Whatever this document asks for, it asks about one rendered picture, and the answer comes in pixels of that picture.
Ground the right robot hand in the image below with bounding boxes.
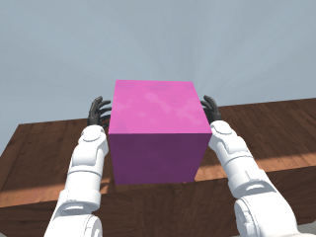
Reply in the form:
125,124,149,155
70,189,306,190
200,95,222,125

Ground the left robot hand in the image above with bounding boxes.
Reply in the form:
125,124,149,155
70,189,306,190
86,96,112,129

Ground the robot left forearm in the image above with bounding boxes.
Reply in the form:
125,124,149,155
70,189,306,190
43,124,109,237

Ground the robot right forearm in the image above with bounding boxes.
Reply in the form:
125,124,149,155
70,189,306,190
208,120,297,229

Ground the carton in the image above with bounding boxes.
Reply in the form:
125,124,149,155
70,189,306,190
108,79,212,185

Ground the robot right upper arm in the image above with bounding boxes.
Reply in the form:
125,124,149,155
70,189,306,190
234,192,316,237

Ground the pedestal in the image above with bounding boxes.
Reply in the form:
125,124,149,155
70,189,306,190
0,98,316,237

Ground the robot left upper arm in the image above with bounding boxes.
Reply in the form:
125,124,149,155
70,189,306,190
44,214,103,237

